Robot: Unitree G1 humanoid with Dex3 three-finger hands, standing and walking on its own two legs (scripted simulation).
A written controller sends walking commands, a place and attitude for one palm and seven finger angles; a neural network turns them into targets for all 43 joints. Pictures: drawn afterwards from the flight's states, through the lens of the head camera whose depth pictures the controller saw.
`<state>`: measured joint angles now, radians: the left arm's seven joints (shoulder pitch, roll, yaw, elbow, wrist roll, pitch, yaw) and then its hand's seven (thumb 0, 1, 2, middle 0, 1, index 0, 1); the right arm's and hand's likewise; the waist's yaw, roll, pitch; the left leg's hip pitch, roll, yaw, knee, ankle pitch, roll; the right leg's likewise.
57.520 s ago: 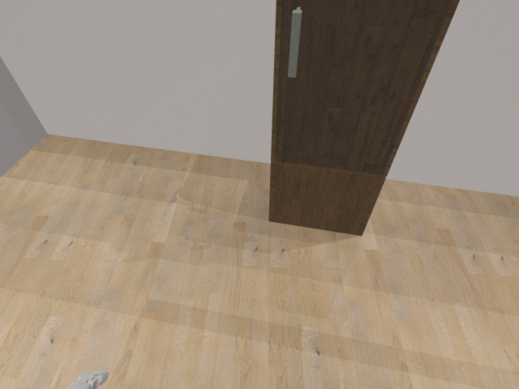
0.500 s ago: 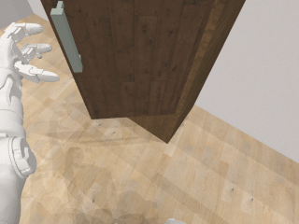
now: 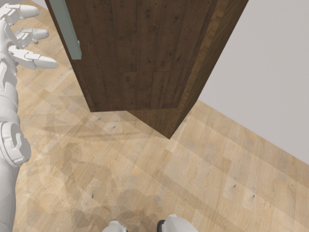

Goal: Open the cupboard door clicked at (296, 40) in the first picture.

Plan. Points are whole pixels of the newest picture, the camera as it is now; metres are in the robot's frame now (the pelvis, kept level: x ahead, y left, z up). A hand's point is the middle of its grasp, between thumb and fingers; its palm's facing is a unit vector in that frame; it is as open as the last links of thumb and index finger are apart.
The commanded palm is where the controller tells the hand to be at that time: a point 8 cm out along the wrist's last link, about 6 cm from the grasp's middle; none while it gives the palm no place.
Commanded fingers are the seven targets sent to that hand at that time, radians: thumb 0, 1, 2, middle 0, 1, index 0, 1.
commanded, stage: move the hooked fingers beside the handle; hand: left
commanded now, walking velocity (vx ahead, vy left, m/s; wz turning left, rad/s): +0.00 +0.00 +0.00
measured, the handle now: (68, 23) +0.60 +0.15 +0.15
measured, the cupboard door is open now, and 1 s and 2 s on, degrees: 41 41 41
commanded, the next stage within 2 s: slide the fingers in behind the handle in 0.34 s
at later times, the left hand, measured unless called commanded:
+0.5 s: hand (33, 43) +0.54 +0.22 +0.14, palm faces +0.00 -1.00 -0.01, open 14.0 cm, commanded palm +0.52 +0.26 +0.14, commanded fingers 0.00 -0.50 0.30 -0.30 -1.20 -0.30 -1.20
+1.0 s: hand (53, 42) +0.54 +0.18 +0.15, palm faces -0.01 -1.00 +0.01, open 14.0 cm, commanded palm +0.51 +0.22 +0.14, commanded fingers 0.00 -0.50 0.30 -0.30 -1.20 -0.30 -1.20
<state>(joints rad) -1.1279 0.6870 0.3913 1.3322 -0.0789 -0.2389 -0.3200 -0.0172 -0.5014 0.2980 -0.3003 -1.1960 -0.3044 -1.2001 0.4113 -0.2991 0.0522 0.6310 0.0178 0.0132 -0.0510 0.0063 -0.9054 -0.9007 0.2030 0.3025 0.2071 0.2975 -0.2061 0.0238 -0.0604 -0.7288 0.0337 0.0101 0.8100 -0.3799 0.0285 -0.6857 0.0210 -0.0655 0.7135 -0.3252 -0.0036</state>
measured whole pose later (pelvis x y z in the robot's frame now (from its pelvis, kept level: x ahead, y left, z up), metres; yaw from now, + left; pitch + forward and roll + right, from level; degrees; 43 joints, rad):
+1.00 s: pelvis +0.01 +0.00 +0.00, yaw -1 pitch +16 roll -3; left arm -1.04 0.56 0.39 1.24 -0.09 -0.24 -0.25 -0.02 -0.50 0.30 -0.30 -1.20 -0.30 -1.20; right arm 0.44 -0.28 0.04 0.64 0.01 0.03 -0.02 0.01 -0.91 -0.90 0.20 0.30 0.21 0.30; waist -0.18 0.04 -0.09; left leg -0.69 0.04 0.02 0.80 -0.40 0.02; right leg -0.66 0.03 -0.05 0.71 -0.34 -0.01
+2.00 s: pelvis +0.02 +0.00 +0.00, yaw -1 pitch +16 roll -2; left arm -0.99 0.45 0.35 1.18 -0.10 -0.25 -0.17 -0.02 -0.50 0.30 -0.30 -1.20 -0.30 -1.20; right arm 0.46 -0.27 0.01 0.66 0.00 0.02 0.00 0.01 -0.91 -0.90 0.20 0.30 0.21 0.30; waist -0.16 0.04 -0.10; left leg -0.66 0.04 0.03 0.78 -0.40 0.02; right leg -0.63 0.03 -0.04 0.70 -0.35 -0.01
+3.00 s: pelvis +0.01 -0.01 +0.00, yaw -1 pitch +16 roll -2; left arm -1.02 0.46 0.36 1.21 -0.08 -0.27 -0.14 0.00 0.70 0.79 -0.35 -1.34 -0.36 -1.35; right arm 0.45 -0.28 0.02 0.65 0.00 0.00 0.00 0.01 -0.91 -0.90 0.20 0.30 0.21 0.30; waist -0.18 0.04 -0.09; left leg -0.66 0.04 0.04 0.77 -0.38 0.02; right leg -0.64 0.03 -0.03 0.70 -0.34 -0.01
